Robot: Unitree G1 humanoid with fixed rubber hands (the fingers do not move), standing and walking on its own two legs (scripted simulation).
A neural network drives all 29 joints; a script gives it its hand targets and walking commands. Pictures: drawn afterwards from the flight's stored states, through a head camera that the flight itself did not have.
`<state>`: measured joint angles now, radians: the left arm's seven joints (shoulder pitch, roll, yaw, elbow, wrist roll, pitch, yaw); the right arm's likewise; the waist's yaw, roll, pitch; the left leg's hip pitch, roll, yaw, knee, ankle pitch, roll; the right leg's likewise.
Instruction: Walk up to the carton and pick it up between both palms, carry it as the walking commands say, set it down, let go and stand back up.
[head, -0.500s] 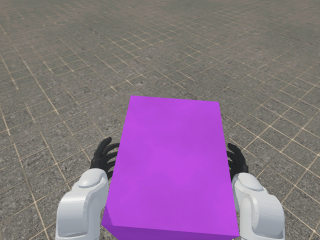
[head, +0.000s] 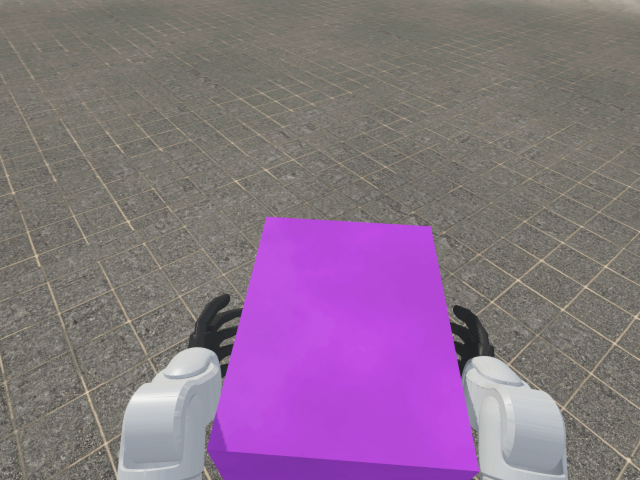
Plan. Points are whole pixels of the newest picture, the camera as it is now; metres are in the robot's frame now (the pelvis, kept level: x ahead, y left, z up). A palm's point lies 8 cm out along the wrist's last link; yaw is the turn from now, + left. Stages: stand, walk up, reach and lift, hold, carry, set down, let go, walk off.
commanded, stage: carry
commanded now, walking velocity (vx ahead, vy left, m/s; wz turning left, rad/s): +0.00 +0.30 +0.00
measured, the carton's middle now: (338, 378) +0.27 -0.01 +0.01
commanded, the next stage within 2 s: none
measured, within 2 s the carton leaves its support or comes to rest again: neither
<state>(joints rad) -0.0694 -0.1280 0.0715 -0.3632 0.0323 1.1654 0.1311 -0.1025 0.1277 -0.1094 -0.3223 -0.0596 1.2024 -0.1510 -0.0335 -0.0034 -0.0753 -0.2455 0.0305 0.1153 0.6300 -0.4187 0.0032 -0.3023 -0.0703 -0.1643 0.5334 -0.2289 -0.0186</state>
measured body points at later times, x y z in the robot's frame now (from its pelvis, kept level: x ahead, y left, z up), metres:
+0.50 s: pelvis -0.05 +0.07 -0.01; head -0.04 +0.05 +0.44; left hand +0.22 +0.20 +0.07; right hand +0.21 -0.10 +0.05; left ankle -0.08 +0.16 -0.67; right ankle -0.03 -0.05 -0.73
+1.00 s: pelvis -0.14 +0.21 -0.01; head -0.13 +0.19 +0.44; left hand +0.14 +0.34 +0.08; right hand +0.12 +0.03 +0.06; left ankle -0.06 +0.28 -0.73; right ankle -0.15 +0.10 -0.71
